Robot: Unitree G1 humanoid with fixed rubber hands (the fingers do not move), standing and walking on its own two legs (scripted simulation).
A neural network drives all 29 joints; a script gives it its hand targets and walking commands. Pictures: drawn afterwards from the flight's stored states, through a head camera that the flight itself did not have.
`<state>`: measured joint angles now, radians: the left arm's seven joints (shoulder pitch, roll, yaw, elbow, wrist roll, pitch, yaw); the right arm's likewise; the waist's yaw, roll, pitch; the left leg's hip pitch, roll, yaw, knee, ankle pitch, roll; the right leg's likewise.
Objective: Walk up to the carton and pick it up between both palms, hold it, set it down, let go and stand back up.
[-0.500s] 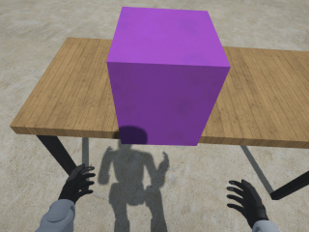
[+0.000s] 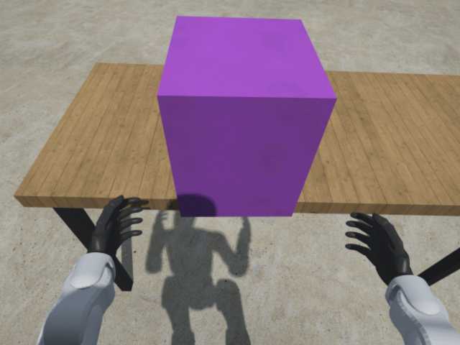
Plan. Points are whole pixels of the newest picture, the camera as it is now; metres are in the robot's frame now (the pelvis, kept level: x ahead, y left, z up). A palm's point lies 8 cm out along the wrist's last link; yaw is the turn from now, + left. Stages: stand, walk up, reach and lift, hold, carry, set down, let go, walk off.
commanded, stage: reach and lift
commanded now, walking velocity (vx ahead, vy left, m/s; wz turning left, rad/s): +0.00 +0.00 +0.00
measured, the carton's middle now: (238, 122) +0.50 +0.02 +0.11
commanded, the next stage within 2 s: none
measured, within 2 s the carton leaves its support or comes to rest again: neither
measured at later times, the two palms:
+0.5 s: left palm (104, 205) +0.29 +0.22 +0.10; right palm (391, 219) +0.30 -0.24 +0.09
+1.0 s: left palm (103, 147) +0.34 +0.22 +0.17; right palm (398, 157) +0.37 -0.24 +0.17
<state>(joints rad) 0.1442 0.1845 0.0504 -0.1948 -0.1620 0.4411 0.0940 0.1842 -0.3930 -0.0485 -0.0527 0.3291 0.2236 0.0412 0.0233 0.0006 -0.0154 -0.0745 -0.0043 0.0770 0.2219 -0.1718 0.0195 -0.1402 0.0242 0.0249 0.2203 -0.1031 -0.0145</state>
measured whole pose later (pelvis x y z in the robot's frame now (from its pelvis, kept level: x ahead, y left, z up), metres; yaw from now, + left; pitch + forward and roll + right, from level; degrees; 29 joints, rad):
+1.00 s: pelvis -0.01 +0.00 +0.00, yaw +2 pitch +1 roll +0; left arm -0.58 0.28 0.16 0.13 -0.24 0.79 0.12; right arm -0.61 -0.49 -0.03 0.45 0.39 0.48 0.02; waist 0.00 -0.01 -0.03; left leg -0.10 -0.01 0.05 0.24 -0.15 0.02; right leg -0.14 0.02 0.00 0.21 -0.08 -0.01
